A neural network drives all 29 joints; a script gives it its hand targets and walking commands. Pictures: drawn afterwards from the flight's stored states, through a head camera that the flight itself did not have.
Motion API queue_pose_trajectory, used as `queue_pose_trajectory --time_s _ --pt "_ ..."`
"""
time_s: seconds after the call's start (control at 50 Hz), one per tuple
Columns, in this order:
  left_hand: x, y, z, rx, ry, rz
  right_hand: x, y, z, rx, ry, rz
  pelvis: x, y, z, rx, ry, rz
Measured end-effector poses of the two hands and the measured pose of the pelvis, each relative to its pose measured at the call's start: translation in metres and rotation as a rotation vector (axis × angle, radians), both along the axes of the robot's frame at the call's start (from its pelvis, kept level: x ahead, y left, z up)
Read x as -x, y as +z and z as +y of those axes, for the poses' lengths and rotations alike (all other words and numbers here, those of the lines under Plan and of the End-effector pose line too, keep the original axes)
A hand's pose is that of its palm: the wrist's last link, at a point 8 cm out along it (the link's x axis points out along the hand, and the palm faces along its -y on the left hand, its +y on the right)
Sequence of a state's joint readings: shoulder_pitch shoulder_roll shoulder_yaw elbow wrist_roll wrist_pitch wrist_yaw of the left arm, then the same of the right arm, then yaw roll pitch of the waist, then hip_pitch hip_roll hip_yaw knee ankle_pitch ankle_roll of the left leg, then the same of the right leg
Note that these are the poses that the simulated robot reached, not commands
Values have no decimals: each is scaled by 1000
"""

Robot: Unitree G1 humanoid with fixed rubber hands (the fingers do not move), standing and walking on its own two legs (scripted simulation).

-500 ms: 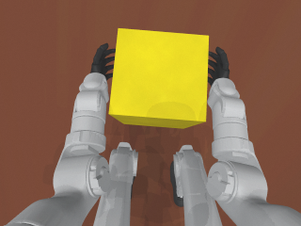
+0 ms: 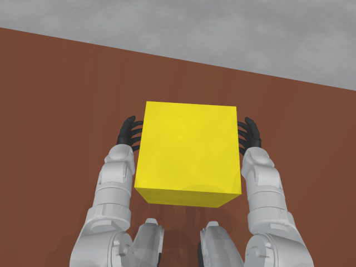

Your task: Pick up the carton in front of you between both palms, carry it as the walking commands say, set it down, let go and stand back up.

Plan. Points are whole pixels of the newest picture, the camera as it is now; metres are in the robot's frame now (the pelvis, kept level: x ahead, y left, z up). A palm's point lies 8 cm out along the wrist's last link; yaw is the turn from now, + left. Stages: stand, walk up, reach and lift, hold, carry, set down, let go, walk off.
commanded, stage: reach and lift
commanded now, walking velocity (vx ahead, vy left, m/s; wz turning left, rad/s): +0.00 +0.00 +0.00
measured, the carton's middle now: (186, 161) +0.37 +0.00 -0.10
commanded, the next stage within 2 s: hold in 1.52 s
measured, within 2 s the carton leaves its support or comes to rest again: neither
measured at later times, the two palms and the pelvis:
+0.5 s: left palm (105, 135) +0.33 +0.15 +0.12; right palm (283, 134) +0.34 -0.15 +0.12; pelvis +0.04 +0.00 +0.11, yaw +0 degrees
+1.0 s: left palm (99, 131) +0.33 +0.15 +0.14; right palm (290, 132) +0.34 -0.15 +0.15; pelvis +0.03 +0.00 +0.12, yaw +0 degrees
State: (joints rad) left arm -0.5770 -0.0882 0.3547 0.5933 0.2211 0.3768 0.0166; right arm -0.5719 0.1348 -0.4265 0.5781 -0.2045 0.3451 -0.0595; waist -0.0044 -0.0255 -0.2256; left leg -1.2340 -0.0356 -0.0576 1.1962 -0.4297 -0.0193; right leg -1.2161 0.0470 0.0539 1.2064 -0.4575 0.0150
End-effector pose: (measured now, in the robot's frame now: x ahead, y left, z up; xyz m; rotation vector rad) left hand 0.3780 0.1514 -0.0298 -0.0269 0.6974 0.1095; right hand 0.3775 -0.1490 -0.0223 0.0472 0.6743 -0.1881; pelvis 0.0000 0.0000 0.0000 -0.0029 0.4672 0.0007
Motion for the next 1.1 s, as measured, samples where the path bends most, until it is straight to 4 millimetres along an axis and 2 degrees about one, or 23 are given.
queue_pose_trajectory --time_s 0.3,0.48,0.56,0.62,0.84,1.1 --pt "28 91 -2 -5 12 -4 23 90 -2 3 21 -4 -30 77 -3 -8 -4 -236" --pt "42 143 -2 -16 20 -33 33 142 -2 23 54 -32 -39 104 -4 -9 2 -399" --pt "47 161 -3 -27 14 -36 38 159 -3 29 63 -35 -39 111 -4 -8 2 -468" --pt "50 167 -3 -30 8 -24 41 165 -3 33 65 -23 -37 114 -4 -8 2 -504" --pt "53 168 0 -21 10 -10 45 165 -1 27 57 -10 -26 113 -1 -5 1 -546" --pt "46 175 0 -35 -6 -18 40 173 -1 43 63 -17 -35 117 2 -5 -5 -551"
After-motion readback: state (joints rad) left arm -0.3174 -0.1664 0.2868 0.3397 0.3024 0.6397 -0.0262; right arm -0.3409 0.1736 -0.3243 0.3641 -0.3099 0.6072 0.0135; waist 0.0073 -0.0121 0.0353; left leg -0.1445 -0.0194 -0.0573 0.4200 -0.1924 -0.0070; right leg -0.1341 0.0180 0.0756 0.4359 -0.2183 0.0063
